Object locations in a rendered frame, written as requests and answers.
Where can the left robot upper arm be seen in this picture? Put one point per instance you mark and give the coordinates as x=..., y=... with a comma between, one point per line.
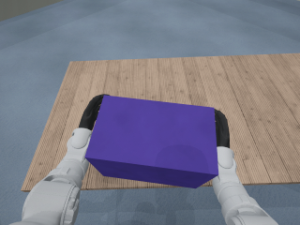
x=52, y=203

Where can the left robot hand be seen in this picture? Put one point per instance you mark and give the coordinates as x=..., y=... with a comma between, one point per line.
x=90, y=114

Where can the left robot forearm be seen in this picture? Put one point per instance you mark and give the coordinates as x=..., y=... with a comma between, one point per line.
x=73, y=167

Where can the right robot forearm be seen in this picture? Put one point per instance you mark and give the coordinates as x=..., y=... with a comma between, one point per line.
x=231, y=194

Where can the right robot hand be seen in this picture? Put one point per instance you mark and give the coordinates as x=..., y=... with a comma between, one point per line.
x=222, y=129

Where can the table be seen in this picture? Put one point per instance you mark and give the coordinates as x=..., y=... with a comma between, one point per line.
x=259, y=94

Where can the right robot upper arm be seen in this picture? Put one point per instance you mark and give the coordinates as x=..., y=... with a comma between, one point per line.
x=250, y=220

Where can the carton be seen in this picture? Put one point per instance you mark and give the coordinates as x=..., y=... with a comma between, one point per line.
x=154, y=141

